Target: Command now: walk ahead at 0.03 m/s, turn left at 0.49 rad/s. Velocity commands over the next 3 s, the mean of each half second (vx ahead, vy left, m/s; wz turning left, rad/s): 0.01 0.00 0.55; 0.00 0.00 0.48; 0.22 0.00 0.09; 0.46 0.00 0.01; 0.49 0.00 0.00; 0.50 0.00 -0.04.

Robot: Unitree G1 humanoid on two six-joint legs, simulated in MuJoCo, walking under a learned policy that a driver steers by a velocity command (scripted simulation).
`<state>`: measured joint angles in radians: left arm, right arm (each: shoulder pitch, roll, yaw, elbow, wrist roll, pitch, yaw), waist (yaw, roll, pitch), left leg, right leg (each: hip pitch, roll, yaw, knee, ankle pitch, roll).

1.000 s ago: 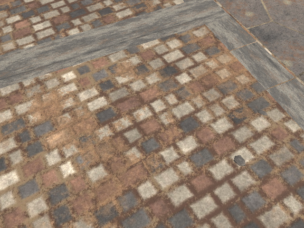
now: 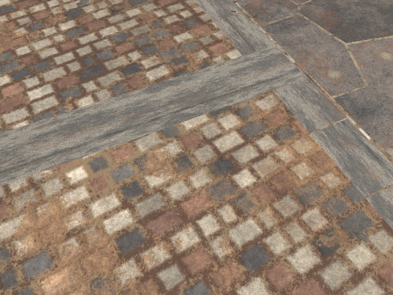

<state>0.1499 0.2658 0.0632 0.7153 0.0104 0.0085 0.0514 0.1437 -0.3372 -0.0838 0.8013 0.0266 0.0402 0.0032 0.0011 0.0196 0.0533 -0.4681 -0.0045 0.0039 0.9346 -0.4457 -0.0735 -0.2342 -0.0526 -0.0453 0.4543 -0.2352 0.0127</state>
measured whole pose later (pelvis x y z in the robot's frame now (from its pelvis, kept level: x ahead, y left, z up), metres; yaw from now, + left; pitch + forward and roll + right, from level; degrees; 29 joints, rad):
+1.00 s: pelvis +0.02 +0.04 -0.01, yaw +32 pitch +0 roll -1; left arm 0.16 0.29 0.06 0.76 -0.01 0.01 0.01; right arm 0.17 -0.31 -0.06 0.66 0.01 0.06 0.00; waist 0.02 0.00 0.06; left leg -0.24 0.00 -0.02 0.51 -0.25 -0.02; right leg -0.23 -0.07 -0.05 0.51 -0.28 0.04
